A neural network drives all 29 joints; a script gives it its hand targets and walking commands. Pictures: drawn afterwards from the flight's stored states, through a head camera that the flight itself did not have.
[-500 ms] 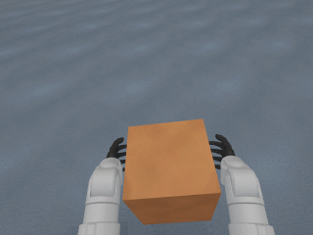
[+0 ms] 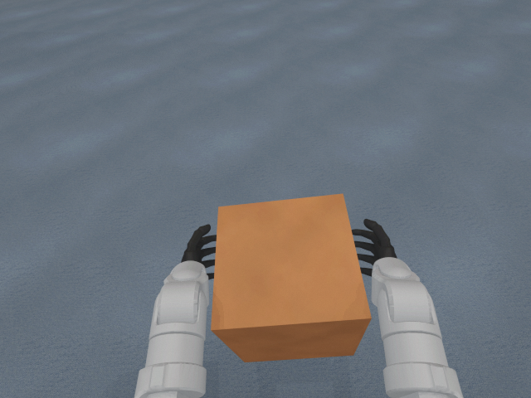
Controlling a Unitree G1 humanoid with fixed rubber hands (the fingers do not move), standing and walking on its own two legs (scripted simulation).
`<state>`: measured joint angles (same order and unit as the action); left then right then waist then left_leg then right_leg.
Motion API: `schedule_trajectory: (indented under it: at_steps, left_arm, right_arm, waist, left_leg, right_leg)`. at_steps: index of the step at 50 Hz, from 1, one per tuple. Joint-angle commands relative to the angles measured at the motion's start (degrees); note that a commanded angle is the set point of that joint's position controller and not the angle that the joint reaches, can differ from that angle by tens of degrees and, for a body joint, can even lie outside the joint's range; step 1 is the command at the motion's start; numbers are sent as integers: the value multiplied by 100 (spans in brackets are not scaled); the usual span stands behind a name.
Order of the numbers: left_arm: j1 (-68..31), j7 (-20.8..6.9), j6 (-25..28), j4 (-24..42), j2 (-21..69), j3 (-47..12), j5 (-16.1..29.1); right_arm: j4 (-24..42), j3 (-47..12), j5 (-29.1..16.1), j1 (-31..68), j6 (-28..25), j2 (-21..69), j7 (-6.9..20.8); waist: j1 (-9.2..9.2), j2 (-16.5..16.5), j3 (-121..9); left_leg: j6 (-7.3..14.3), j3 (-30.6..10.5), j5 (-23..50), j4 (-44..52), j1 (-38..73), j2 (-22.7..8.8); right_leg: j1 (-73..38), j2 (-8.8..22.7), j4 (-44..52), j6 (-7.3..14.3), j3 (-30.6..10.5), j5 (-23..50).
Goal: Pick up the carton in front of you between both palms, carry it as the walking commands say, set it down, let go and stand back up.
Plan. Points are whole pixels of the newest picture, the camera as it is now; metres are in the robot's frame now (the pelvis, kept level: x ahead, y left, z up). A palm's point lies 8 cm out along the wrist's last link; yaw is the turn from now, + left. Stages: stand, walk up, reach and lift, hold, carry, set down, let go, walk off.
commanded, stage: carry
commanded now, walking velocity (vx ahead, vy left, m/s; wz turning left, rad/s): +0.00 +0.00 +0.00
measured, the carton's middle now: (289, 285) +0.32 -0.01 -0.05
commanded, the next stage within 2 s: hold in 0.02 s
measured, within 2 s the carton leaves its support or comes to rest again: neither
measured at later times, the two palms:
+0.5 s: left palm (183, 290) +0.25 +0.15 +0.06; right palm (390, 284) +0.26 -0.15 +0.06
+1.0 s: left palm (191, 277) +0.28 +0.15 +0.04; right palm (381, 268) +0.29 -0.14 +0.05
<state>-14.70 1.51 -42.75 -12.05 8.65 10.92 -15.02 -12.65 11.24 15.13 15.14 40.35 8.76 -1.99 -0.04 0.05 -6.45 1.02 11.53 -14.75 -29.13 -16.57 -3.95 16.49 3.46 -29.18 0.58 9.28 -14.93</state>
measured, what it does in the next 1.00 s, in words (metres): stands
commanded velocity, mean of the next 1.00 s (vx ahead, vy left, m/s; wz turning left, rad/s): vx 0.00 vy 0.00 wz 0.00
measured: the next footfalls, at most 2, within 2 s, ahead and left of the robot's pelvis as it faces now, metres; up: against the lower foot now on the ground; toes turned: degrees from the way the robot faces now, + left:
none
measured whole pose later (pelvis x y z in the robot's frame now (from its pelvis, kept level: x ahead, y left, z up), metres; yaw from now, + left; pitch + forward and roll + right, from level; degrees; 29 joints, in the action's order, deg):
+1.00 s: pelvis -0.04 +0.00 +0.00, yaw +1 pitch -7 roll +0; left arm -29.6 -0.6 -35.2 -27.5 13.7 28.4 -26.2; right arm -28.5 29.0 27.4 30.5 32.8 12.8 1.8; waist 0.3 0.1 4.6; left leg 0.7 1.4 -13.3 -30.0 -9.5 0.1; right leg 9.2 0.2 -30.5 0.7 0.8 -14.1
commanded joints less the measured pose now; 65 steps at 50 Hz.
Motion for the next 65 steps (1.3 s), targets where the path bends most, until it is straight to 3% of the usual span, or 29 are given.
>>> schedule_trajectory:
  at_steps: [1, 2, 3, 6, 7, 8, 11, 25, 38, 44, 49, 54, 57, 61, 65]
  left_arm:
    - [-2665, -1381, 310, 403, 5090, -3054, 1469]
    - [-2130, -1432, 269, 430, 5178, -2902, 1322]
    - [-2045, -1358, 369, 488, 5149, -2838, 1314]
    - [-2287, -1373, 353, 628, 4906, -2816, 1244]
    - [-2223, -1348, 349, 484, 4916, -2776, 1222]
    - [-2429, -1378, 345, 471, 4929, -2813, 1214]
    - [-2482, -1413, 357, 277, 5009, -2749, 1200]
    - [-3234, -1686, 329, -455, 5289, -2298, 1025]
    - [-3660, -1809, 369, -799, 5347, -2100, 950]
    - [-4253, -1718, 606, -1578, 5325, -1344, 577]
    - [-4418, -1406, 1029, -2112, 4735, -254, -110]
    - [-3907, -1128, 1809, -2189, 3919, 324, -551]
    - [-3725, -1077, 2419, -2086, 3950, 30, -431]
    - [-3949, -1070, 3218, -2031, 4421, -871, 10]
    - [-4389, -1073, 3713, -1691, 4733, -1811, 426]
  right_arm:
    - [104, -3011, -1454, 2294, -39, 5379, 1406]
    - [136, -2850, -1359, 1763, -6, 5547, 1435]
    - [475, -2920, -1363, 1912, -90, 5299, 1411]
    - [256, -2695, -1219, 1803, -113, 5209, 1328]
    - [305, -2750, -1207, 1976, -97, 5107, 1366]
    - [291, -2716, -1182, 2044, -103, 5147, 1390]
    - [138, -2713, -1237, 2248, -92, 5270, 1419]
    - [-722, -2168, -1026, 2942, -80, 5533, 1699]
    - [-1047, -1963, -973, 3458, -136, 5565, 1813]
    - [-1721, -1212, -509, 4151, -431, 5250, 1800]
    - [-2322, -151, 276, 4348, -908, 4497, 1620]
    - [-2549, 398, 755, 3795, -1635, 3651, 1475]
    - [-2485, 90, 646, 3578, -2211, 3663, 1485]
    - [-2395, -898, 119, 3877, -2987, 4090, 1481]
    - [-2196, -1881, -254, 4220, -3443, 4502, 1464]
  waist:
    - [1, -9, -1247]
    - [60, -5, -772]
    - [64, -123, -1137]
    - [-43, 181, -975]
    - [50, -97, -835]
    - [-19, -33, -685]
    - [6, 35, -683]
    - [-1, 2, -115]
    - [33, -7, 35]
    - [30, -69, 318]
    - [7, -98, 459]
    - [31, -51, 50]
    - [73, -41, -671]
    - [16, 31, -2033]
    - [70, 122, -3927]
  left_leg:
    - [7, -663, 1087, 413, 523, -637]
    - [57, -1499, 2715, 700, 1419, 827]
    - [77, -1670, 2946, 753, 1824, 784]
    - [22, -1693, 2602, 781, 1733, 762]
    - [5, -1630, 1969, 898, 1903, 805]
    - [-22, -1654, 1959, 912, 1705, 809]
    - [-9, -1675, 1862, 928, 1818, 828]
    - [46, -1611, -19, 1061, 1474, 727]
    - [63, -1598, -468, 1032, 1406, 704]
    - [57, -1630, -713, 875, 1177, 706]
    - [23, -1597, -436, 491, 638, 768]
    - [-32, -1475, 600, -106, -134, 877]
    - [-72, -1442, 1169, -532, -535, 961]
    - [-125, -1457, 1931, -1235, -955, 1072]
    - [-200, -1406, 2569, -2068, -1857, 1146]
  right_leg:
    - [-375, 618, 407, 53, -611, 1115]
    - [-1336, -829, 738, 106, -1310, 2759]
    - [-1476, -700, 628, 106, -1534, 3285]
    - [-1763, -778, 837, 61, -1501, 2568]
    - [-1527, -748, 838, -6, -1494, 2119]
    - [-1521, -804, 846, -8, -1451, 2007]
    - [-1487, -805, 940, -8, -1435, 1808]
    - [-1043, -670, 1121, 109, -1363, -43]
    - [-909, -620, 1110, 163, -1352, -503]
    - [-661, -661, 855, 201, -1308, -702]
    - [-159, -784, 422, 207, -1228, -450]
    - [584, -872, -131, 154, -1189, 399]
    - [932, -951, -560, 97, -1212, 1025]
    - [1352, -1009, -1199, 45, -1269, 1826]
    - [1480, -1003, -2102, -2, -1366, 2884]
